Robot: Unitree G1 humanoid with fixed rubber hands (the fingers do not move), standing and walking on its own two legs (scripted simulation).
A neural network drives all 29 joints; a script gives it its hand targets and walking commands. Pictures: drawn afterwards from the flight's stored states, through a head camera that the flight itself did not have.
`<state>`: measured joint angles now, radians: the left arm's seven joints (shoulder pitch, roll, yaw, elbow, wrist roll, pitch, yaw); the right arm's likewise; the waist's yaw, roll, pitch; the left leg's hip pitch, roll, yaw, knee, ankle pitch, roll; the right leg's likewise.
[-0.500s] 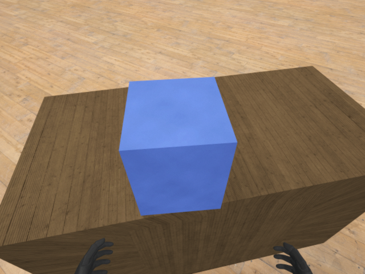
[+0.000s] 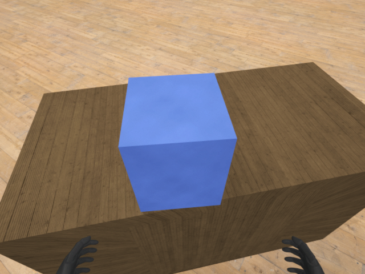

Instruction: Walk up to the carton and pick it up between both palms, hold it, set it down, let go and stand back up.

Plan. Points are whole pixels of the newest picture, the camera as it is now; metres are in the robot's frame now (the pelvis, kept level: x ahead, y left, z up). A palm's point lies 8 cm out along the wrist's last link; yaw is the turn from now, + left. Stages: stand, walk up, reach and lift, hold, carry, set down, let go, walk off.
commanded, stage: stand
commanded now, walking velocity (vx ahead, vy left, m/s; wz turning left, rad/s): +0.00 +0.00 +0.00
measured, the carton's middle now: (176, 144) +0.40 +0.04 +0.07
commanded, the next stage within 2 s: walk up in 0.82 s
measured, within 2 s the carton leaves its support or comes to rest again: neither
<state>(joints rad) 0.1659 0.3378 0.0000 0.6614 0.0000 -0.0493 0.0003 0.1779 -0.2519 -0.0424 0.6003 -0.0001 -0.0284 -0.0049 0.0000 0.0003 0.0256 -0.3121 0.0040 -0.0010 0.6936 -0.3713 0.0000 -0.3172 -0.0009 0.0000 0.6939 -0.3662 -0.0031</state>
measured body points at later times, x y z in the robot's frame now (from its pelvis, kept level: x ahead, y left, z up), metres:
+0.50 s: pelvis -0.01 +0.00 +0.00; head +0.00 +0.00 +0.45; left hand +0.16 +0.28 -0.08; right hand +0.17 -0.26 -0.08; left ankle +0.00 +0.12 -0.72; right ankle +0.00 -0.12 -0.72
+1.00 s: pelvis -0.01 +0.00 +0.00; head -0.01 +0.00 +0.45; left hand +0.14 +0.29 -0.09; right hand +0.16 -0.27 -0.07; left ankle +0.00 +0.12 -0.72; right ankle +0.00 -0.12 -0.72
